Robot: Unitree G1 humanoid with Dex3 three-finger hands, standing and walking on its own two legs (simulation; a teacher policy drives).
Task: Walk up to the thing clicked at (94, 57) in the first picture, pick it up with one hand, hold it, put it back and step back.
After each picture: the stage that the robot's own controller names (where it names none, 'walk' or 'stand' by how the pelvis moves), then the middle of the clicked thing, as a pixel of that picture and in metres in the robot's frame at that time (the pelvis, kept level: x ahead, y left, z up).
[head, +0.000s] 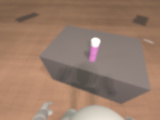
stand; (93, 51) +0.62 +0.00 -0.04
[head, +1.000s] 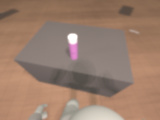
walk; (73, 48) +0.55 +0.19 -0.01
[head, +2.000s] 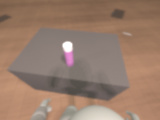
stand; (69, 55) +0.50 +0.21 -0.03
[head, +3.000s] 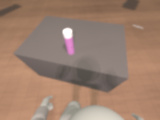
stand; (69, 43) +0.59 +0.23 -0.02
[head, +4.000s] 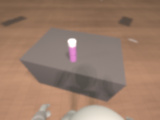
stand; (72, 51) +0.60 +0.21 -0.04
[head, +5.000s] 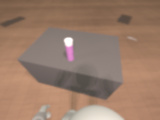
stand; (69, 50) +0.61 +0.23 -0.04
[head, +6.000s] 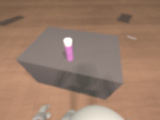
stand; (69, 50) +0.59 +0.24 -0.04
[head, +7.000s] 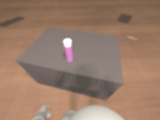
stand; (68, 51) +0.59 +0.24 -0.04
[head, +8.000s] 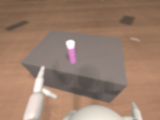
rise first; (71, 52) +0.58 +0.24 -0.04
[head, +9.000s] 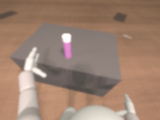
go down; (67, 47) +0.61 +0.23 -0.02
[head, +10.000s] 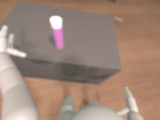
go down; (58, 35) +0.59 +0.23 +0.03
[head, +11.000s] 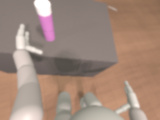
close in; (47, 24) +0.60 +0.25 +0.06
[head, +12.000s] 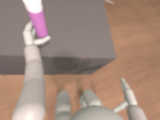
close; (38, 21) +0.60 +0.25 +0.08
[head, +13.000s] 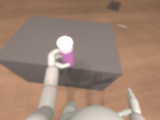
lift; (67, 55) +0.39 +0.15 +0.11
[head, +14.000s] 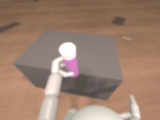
hold; (71, 63) +0.31 +0.13 +0.16
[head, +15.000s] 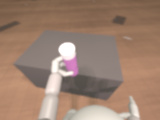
hold; (70, 62) +0.32 +0.13 +0.15
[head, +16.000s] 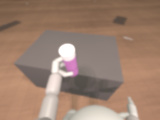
hold; (70, 63) +0.32 +0.14 +0.15
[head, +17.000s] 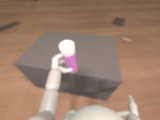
crouch; (70, 59) +0.34 +0.14 +0.16
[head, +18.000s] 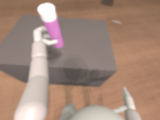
crouch; (54, 30) +0.51 +0.20 +0.19
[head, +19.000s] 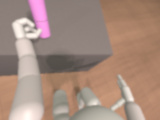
lower; (39, 13) +0.62 +0.21 +0.09
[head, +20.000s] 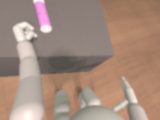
lower; (42, 14) +0.74 +0.23 -0.01
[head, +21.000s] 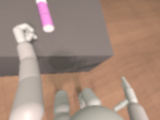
lower; (44, 14) +0.74 +0.22 -0.01
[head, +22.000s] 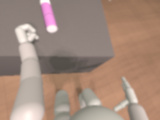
lower; (48, 15) +0.75 +0.20 -0.01
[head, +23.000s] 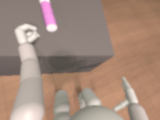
loosen; (48, 14) +0.75 +0.20 -0.01
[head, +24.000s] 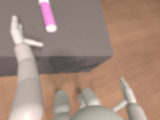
withdraw; (47, 14) +0.75 +0.20 -0.01
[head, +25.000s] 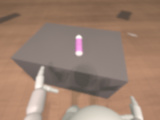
sink last; (78, 45) +0.72 +0.17 -0.08
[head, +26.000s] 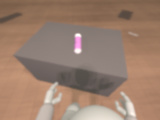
stand; (77, 43) +0.75 +0.19 -0.07
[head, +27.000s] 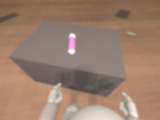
stand; (72, 43) +0.73 +0.23 -0.06
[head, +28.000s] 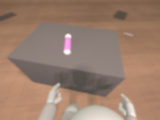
stand; (67, 43) +0.72 +0.27 -0.07
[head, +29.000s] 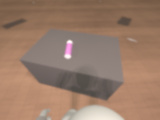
stand; (68, 49) +0.74 +0.29 -0.13
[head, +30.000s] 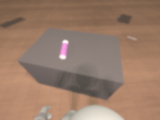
stand; (64, 49) +0.71 +0.34 -0.13
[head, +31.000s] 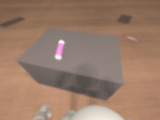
stand; (60, 49) +0.70 +0.38 -0.13
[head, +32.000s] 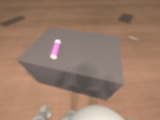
walk; (55, 49) +0.69 +0.43 -0.13
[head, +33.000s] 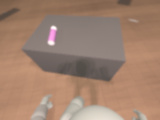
walk; (52, 35) +0.79 +0.51 -0.12
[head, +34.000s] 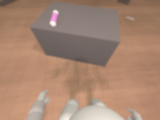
walk; (54, 18) +1.08 +0.56 -0.11
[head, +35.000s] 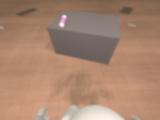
stand; (63, 21) +1.31 +0.57 -0.12
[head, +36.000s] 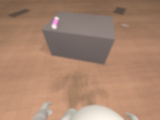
stand; (55, 22) +1.28 +0.64 -0.13
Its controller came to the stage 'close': yes
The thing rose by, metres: 0.21
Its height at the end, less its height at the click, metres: -0.09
